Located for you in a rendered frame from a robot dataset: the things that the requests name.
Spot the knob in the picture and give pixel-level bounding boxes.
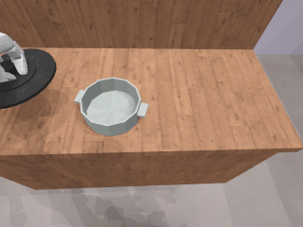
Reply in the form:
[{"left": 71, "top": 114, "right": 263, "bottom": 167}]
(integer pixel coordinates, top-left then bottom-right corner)
[{"left": 0, "top": 60, "right": 18, "bottom": 75}]

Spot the lid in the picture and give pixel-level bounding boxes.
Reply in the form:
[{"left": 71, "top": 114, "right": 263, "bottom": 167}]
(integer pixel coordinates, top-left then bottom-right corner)
[{"left": 0, "top": 48, "right": 57, "bottom": 110}]

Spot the pot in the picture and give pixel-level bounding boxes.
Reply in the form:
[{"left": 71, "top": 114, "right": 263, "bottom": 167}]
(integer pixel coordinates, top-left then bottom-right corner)
[{"left": 74, "top": 77, "right": 149, "bottom": 136}]

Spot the robot left hand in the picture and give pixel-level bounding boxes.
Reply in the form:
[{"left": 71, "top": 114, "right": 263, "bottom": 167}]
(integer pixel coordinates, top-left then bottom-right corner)
[{"left": 0, "top": 32, "right": 28, "bottom": 83}]

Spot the table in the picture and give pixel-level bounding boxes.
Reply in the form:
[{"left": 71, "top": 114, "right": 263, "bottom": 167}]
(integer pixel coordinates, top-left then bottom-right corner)
[{"left": 0, "top": 0, "right": 303, "bottom": 190}]

